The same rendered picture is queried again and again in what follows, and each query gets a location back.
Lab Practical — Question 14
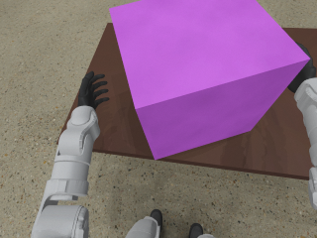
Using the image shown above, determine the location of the right robot forearm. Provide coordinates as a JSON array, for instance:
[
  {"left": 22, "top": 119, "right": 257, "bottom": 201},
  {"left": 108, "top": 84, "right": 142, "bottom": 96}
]
[{"left": 294, "top": 77, "right": 317, "bottom": 167}]

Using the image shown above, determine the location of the left robot upper arm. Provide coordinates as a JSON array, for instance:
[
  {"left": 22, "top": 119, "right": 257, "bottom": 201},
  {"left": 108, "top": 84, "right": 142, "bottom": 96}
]
[{"left": 33, "top": 205, "right": 89, "bottom": 238}]

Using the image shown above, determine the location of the right robot foot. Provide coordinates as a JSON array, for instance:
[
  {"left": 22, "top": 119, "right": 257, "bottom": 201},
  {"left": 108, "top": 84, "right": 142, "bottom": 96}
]
[{"left": 188, "top": 223, "right": 203, "bottom": 238}]

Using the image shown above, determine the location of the robot left hand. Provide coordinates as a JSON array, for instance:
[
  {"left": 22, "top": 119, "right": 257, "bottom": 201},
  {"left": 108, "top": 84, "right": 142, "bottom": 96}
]
[{"left": 77, "top": 70, "right": 110, "bottom": 111}]

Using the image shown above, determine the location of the table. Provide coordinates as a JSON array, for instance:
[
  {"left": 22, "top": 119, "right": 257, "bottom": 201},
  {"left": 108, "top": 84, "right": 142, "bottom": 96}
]
[{"left": 56, "top": 23, "right": 317, "bottom": 180}]

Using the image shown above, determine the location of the robot left shin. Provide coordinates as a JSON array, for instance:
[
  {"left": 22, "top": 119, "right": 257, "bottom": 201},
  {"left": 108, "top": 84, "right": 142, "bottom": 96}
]
[{"left": 144, "top": 216, "right": 158, "bottom": 224}]

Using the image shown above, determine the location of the left robot forearm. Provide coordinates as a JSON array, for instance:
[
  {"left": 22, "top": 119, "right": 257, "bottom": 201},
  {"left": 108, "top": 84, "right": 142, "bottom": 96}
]
[{"left": 31, "top": 105, "right": 101, "bottom": 238}]

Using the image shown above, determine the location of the carton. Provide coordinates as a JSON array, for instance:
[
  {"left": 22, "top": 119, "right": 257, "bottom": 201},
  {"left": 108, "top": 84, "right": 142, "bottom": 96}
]
[{"left": 109, "top": 0, "right": 310, "bottom": 160}]

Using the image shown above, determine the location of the robot right hand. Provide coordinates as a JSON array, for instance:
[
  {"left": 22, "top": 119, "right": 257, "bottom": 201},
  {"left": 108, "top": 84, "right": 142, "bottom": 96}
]
[{"left": 287, "top": 42, "right": 317, "bottom": 93}]

